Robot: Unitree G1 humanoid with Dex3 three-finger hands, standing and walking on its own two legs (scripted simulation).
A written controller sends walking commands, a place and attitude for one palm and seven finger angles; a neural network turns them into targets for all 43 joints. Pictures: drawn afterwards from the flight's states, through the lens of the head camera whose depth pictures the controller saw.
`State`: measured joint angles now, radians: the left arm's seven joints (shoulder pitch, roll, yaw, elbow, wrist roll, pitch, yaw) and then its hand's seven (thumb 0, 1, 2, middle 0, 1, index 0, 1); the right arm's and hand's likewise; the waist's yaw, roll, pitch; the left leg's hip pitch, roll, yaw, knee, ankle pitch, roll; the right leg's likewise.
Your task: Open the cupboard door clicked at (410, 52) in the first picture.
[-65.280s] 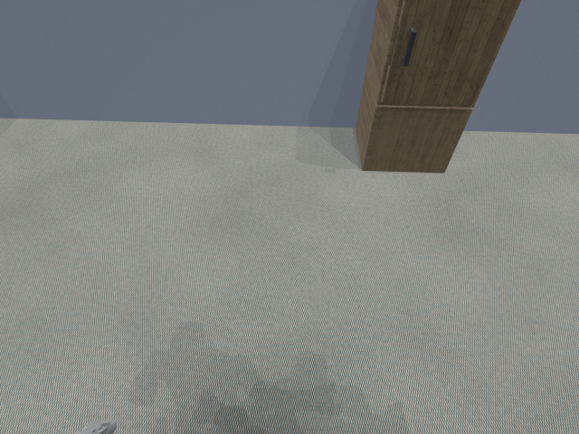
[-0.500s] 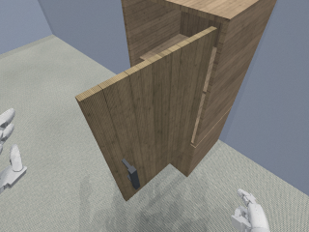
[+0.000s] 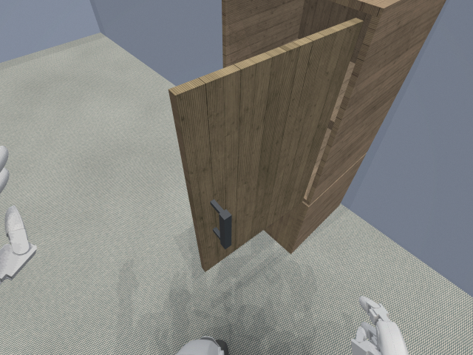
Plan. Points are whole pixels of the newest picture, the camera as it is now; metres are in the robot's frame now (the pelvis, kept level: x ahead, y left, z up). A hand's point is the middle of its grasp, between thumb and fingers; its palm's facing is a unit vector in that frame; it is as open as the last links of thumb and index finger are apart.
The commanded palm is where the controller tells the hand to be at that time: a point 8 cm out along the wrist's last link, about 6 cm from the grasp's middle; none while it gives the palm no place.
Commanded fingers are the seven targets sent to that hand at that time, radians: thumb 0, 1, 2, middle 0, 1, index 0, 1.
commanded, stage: step back with the hand held close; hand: left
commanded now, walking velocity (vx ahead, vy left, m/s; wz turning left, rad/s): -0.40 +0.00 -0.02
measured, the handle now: (220, 224) +0.39 +0.07 -0.08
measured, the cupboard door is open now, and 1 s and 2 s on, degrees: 85 85 85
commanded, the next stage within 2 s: stop stepping back and stand still in 0.40 s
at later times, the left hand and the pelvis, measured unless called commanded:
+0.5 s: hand out of the picture +0.14 +0.26 +0.17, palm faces +0.36 -0.84 -0.41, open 7.4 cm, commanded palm +0.07 +0.31 +0.19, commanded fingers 0.00 0.90 0.90 -0.20 -0.30 -0.20 -0.30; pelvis -0.10 +0.02 +0.00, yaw -5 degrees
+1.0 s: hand out of the picture +0.02 +0.29 +0.17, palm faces +0.45 -0.82 -0.34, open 7.4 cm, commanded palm -0.05 +0.32 +0.19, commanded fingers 0.00 0.90 0.90 -0.20 -0.30 -0.20 -0.30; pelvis -0.21 +0.03 +0.00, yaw -4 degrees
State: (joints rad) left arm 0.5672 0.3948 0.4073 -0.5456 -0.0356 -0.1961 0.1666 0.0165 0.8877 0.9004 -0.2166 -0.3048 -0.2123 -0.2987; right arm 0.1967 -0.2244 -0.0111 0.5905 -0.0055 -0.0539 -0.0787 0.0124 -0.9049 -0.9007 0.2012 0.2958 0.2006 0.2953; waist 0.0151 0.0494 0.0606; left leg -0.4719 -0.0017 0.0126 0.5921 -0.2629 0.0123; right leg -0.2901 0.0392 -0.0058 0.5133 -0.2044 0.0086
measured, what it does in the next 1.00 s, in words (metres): walks backwards: right foot, then left foot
